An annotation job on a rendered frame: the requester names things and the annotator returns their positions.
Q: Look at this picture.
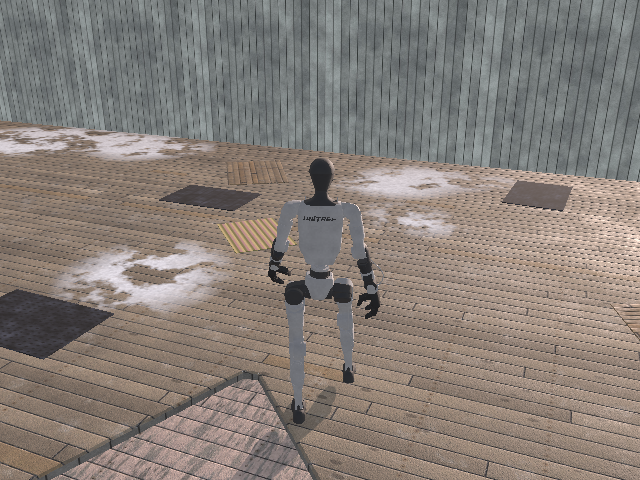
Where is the humanoid robot torso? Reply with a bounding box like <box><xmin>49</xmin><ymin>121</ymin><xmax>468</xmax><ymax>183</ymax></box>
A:
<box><xmin>298</xmin><ymin>196</ymin><xmax>345</xmax><ymax>300</ymax></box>

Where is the robot left upper arm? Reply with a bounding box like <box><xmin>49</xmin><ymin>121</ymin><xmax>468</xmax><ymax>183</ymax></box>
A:
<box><xmin>274</xmin><ymin>200</ymin><xmax>301</xmax><ymax>253</ymax></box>

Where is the robot right upper arm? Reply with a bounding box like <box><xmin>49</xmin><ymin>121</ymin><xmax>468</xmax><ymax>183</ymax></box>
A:
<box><xmin>342</xmin><ymin>202</ymin><xmax>367</xmax><ymax>260</ymax></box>

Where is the left robot forearm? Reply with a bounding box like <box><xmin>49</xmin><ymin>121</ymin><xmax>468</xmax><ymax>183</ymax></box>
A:
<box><xmin>269</xmin><ymin>237</ymin><xmax>285</xmax><ymax>271</ymax></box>

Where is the left robot hand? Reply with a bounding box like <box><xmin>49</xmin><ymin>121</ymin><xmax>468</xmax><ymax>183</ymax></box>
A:
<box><xmin>268</xmin><ymin>266</ymin><xmax>291</xmax><ymax>284</ymax></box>

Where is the right robot hand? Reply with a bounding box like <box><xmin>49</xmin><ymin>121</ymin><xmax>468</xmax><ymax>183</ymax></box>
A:
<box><xmin>357</xmin><ymin>291</ymin><xmax>381</xmax><ymax>319</ymax></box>

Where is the robot head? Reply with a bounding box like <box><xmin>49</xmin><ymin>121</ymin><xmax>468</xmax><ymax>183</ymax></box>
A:
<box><xmin>304</xmin><ymin>158</ymin><xmax>338</xmax><ymax>206</ymax></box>

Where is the right robot forearm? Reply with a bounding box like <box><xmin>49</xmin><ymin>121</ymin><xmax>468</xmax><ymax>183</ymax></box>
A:
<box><xmin>357</xmin><ymin>244</ymin><xmax>378</xmax><ymax>294</ymax></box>

